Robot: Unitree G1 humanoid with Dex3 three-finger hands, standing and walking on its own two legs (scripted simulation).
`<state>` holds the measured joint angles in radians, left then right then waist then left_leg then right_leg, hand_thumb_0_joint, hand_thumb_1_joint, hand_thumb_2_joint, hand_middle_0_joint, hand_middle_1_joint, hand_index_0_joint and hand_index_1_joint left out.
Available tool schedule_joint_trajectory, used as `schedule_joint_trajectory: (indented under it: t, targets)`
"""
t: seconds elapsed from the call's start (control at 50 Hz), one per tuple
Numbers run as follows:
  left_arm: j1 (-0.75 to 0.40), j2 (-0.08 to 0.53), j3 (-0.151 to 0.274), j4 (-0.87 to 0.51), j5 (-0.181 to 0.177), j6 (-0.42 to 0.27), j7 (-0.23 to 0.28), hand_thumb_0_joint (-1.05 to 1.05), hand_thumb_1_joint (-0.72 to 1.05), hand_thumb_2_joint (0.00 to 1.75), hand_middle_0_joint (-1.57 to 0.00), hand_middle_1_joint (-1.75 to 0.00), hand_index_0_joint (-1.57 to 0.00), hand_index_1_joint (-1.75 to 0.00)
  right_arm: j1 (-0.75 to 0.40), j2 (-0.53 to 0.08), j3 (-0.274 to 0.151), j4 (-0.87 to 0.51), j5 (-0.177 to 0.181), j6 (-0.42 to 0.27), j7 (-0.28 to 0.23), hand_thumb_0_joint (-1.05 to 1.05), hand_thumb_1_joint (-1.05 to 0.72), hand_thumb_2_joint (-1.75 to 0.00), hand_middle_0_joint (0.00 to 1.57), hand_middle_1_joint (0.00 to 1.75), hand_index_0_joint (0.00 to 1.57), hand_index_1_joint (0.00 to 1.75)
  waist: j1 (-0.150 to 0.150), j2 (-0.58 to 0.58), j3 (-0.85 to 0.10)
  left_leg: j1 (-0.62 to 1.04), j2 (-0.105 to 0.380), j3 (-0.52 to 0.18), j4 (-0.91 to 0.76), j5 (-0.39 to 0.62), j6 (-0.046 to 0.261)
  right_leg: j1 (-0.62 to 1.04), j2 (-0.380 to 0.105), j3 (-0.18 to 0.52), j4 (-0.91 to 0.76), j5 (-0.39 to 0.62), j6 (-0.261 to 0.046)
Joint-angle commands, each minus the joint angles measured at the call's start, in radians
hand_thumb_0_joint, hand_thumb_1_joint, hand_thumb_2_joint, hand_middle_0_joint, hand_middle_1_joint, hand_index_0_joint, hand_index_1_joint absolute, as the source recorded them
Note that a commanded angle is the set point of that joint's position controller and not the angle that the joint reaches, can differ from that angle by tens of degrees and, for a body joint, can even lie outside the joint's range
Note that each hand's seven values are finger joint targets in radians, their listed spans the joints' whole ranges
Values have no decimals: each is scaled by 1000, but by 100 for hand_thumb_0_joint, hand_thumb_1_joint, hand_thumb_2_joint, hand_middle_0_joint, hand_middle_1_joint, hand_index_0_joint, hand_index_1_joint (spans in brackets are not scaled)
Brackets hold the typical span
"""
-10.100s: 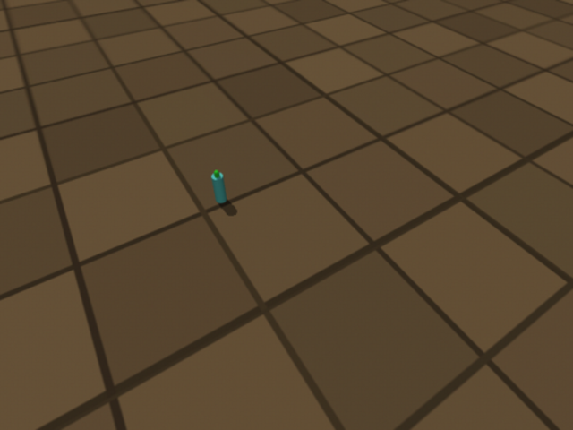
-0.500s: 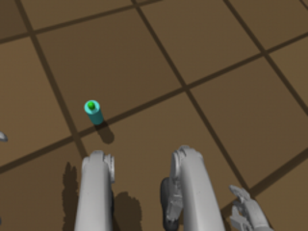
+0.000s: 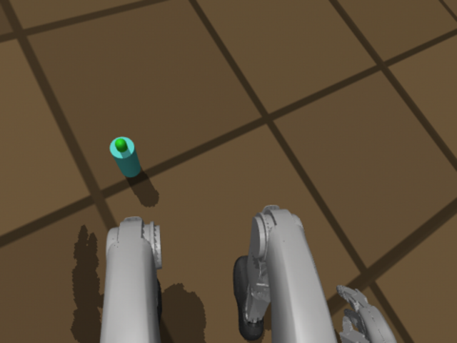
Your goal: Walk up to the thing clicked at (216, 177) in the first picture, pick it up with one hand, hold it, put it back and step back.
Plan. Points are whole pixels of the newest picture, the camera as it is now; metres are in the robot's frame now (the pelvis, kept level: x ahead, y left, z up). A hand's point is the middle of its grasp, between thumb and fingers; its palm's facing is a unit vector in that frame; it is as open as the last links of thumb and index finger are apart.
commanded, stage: go down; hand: left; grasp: from the side
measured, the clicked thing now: (126, 156) +0.51 +0.19 -0.30
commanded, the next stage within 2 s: approach in 0.24 s
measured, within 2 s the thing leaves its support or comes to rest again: neither
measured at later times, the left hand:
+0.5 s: hand out of the picture +0.44 +0.37 -0.02, palm faces +0.04 -1.00 -0.07, open 17.3 cm
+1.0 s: hand (82, 164) +0.46 +0.26 -0.22, palm faces -0.04 -1.00 +0.02, open 17.3 cm
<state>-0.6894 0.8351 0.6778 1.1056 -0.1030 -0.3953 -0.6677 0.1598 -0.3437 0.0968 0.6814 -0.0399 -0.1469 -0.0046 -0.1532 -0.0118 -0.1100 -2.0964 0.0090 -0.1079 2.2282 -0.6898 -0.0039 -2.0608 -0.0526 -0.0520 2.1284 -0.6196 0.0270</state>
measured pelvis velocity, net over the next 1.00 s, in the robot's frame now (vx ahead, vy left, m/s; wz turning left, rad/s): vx -0.01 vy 0.01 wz -0.11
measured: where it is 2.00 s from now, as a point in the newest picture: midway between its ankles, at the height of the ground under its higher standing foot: (200, 322)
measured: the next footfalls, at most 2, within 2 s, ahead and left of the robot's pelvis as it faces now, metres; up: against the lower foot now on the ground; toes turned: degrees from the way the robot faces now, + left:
none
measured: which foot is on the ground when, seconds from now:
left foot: down 0.00-1.00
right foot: down 0.00-1.00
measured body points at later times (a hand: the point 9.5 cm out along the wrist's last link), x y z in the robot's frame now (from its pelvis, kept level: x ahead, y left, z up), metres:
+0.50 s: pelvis +0.00 +0.00 -0.02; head +0.21 +0.08 +0.37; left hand +0.43 +0.42 -0.01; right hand +0.12 -0.28 -0.10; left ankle +0.08 +0.12 -0.36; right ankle +0.12 -0.14 -0.36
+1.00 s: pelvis -0.01 +0.01 -0.09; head +0.24 +0.13 +0.26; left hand +0.46 +0.32 -0.22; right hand +0.11 -0.27 -0.14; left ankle +0.08 +0.12 -0.36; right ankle +0.12 -0.14 -0.36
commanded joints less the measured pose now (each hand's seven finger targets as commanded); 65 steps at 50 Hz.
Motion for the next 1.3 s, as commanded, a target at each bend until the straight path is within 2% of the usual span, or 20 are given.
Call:
schedule_joint_trajectory:
  t: [0.0, 0.06, 0.22, 0.32, 0.36, 0.42, 0.48, 0.54, 0.66, 0.78, 0.82, 0.84, 0.88, 0.9, 0.94, 0.98, 1.0, 1.12, 1.16, 1.28]
  targets:
    - [-266, 405, 67, -191, -42, -66, -2, 0, -54, 7, -5, -10, -5, -9, 124, -245, -79, -53, 8, -21, -15, 0, -90, -90, 20, 30, 20, 30, 32, 251, -587, 414, -7, 51, -311, 56, 32, 298, 27, -40, -201, 40, -63]
    - [-271, 396, 54, -177, -40, -61, -7, 0, -53, 8, -5, -10, -5, -10, 128, -251, -79, -54, 7, -22, -16, 0, -90, -90, 20, 30, 20, 30, 16, 254, -584, 414, -6, 41, -310, 62, 30, 280, 27, -45, -189, 44, -64]
    - [-268, 419, 68, -181, -51, -68, -23, 0, -51, 9, -5, -11, -5, -10, 123, -260, -69, -57, 7, -21, -16, 0, -90, -90, 20, 30, 20, 30, 19, 276, -573, 425, -5, 31, -298, 71, 27, 251, 27, -50, -168, 51, -65]
    - [-276, 431, 76, -197, -54, -70, -35, 0, -50, 14, -7, -16, -5, -17, 135, -271, -67, -54, 3, -17, -16, 0, -91, -90, 20, 30, 20, 30, 13, 302, -613, 467, -4, 22, -281, 149, 20, 247, 25, -53, -145, 109, -69]
    - [-254, 447, 95, -149, -56, -73, -37, 0, -52, 2, -8, -9, -6, -9, 133, -263, -56, -52, 1, -17, -14, 0, -89, -90, 20, 30, 20, 30, 8, 264, -569, 398, -8, 39, -255, 130, 28, 269, 27, -49, -158, 92, -63]
    - [-260, 387, 67, -102, -79, -107, -51, 0, -54, 2, -8, -10, -7, -10, 105, -270, -42, -56, -6, -22, -10, 0, -89, -90, 20, 30, 20, 30, -26, 229, -480, 333, -5, 26, -236, 84, 34, 237, 33, -64, -143, 62, -60]
    - [-278, 374, 62, -70, -104, -152, -58, 0, -53, 2, -8, -10, -7, -10, 101, -278, -27, -67, -14, -29, -2, 0, -89, -90, 20, 30, 20, 30, -49, 191, -483, 295, -3, 27, -192, 77, 35, 247, 40, -71, -132, 54, -56]
    - [-250, 318, 30, 11, -115, -190, -50, 0, -54, 2, -7, -11, -7, -10, 80, -283, -7, -74, -29, -31, 5, 0, -89, -90, 20, 30, 20, 30, -47, 199, -458, 301, 2, 23, -169, 76, 28, 222, 44, -82, -108, 55, -57]
    - [-302, 329, -1, 28, -83, -289, 15, 0, -51, 5, -5, -10, -5, -10, 52, -310, 35, -79, -70, -9, 27, 0, -89, -90, 20, 30, 20, 30, -70, 270, -460, 333, 11, -7, -116, 117, 11, 201, 48, -116, -30, 96, -59]
    - [-336, 354, -1, -4, -60, -412, 80, 0, -48, 7, -5, -10, -4, -11, -11, -336, 92, -95, -124, 30, 46, 0, -91, -90, 20, 30, 20, 30, -103, 348, -470, 385, 22, -29, -59, 177, -6, 211, 55, -144, 25, 145, -55]
    - [-273, 389, 26, 66, -46, -438, 108, 0, -47, 8, -5, -11, -4, -11, -26, -352, 109, -83, -143, 46, 49, 0, -91, -90, 20, 30, 20, 30, -104, 375, -432, 376, 25, -33, -51, 176, -10, 221, 58, -155, 42, 145, -55]
    - [-291, 334, -19, 56, -44, -458, 114, 0, -49, 7, -5, -10, -4, -10, -51, -350, 124, -99, -150, 50, 53, 0, -92, -91, 20, 30, 20, 30, -118, 377, -418, 381, 26, -43, -52, 169, -15, 207, 58, -165, 51, 142, -55]
    - [-250, 341, -4, 113, -42, -483, 137, 0, -49, 7, -5, -11, -4, -11, -68, -362, 140, -96, -170, 63, 56, 0, -92, -91, 20, 30, 20, 30, -127, 379, -403, 379, 29, -50, -26, 172, -15, 214, 64, -175, 56, 150, -53]
    - [-274, 318, -29, 125, -41, -498, 145, 0, -51, 6, -5, -11, -5, -11, -73, -369, 154, -97, -177, 69, 58, 0, -93, -91, 20, 30, 20, 30, -157, 385, -382, 383, 32, -61, -23, 181, -20, 212, 63, -188, 66, 162, -53]
    - [-283, 280, -69, 158, -40, -531, 163, 0, -50, 6, -6, -11, -5, -11, -108, -371, 175, -105, -193, 73, 63, 0, -93, -91, 20, 30, 20, 30, -182, 354, -342, 346, 34, -70, 3, 144, -15, 208, 70, -197, 62, 148, -49]
    - [-270, 304, -63, 183, -34, -563, 193, 0, -60, 0, -7, -9, -7, -8, -118, -388, 194, -102, -210, 82, 65, 0, -94, -91, 20, 30, 20, 30, -192, 343, -328, 338, 36, -78, 23, 153, -15, 239, 75, -208, 68, 166, -42]
    - [-287, 292, -84, 191, -32, -580, 209, 0, -59, 0, -7, -9, -7, -8, -139, -382, 210, -106, -217, 84, 69, 0, -94, -91, 20, 30, 20, 30, -198, 338, -297, 311, 36, -80, 28, 129, -11, 237, 79, -210, 68, 152, -41]
    - [-290, 291, -80, 233, -21, -658, 322, 0, -60, 0, -7, -9, -7, -8, -175, -409, 258, -119, -255, 111, 89, 0, -95, -91, 20, 30, 20, 30, -220, 354, -266, 336, 42, -119, 36, 146, -26, 262, 90, -250, 89, 173, -33]
    - [-267, 276, -95, 252, -4, -674, 355, 0, -59, 0, -7, -9, -7, -8, -195, -410, 267, -121, -267, 122, 94, 0, -94, -91, 20, 30, 20, 30, -217, 366, -239, 334, 44, -125, 36, 141, -31, 257, 92, -257, 92, 174, -34]
    - [-262, 236, -155, 277, 16, -715, 425, 0, -51, 3, -5, -8, -5, -7, -217, -416, 290, -129, -297, 150, 101, 0, -93, -91, 20, 30, 20, 30, -255, 338, -187, 290, 42, -140, 51, 120, -22, 272, 99, -270, 86, 184, -27]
